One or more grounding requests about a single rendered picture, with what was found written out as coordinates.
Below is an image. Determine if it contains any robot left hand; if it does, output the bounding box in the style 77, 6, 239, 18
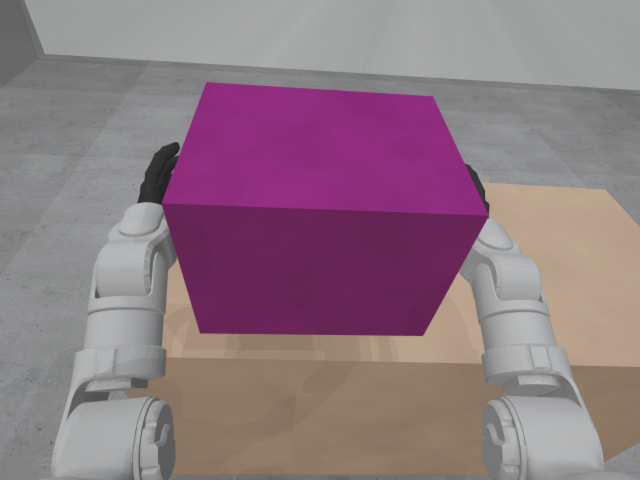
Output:
137, 142, 180, 205

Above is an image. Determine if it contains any pedestal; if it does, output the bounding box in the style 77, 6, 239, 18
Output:
124, 182, 640, 477

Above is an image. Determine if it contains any robot left upper arm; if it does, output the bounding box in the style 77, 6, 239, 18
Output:
39, 396, 176, 480

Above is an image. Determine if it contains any robot right hand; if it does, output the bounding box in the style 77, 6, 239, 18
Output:
465, 164, 489, 218

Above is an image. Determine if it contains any robot right forearm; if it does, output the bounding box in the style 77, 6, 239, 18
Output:
459, 218, 604, 471

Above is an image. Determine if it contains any robot left forearm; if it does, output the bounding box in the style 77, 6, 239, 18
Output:
51, 202, 177, 477

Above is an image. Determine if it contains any robot right upper arm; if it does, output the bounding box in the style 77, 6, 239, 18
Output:
482, 396, 640, 480

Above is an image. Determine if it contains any carton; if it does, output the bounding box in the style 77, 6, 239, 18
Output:
161, 82, 489, 336

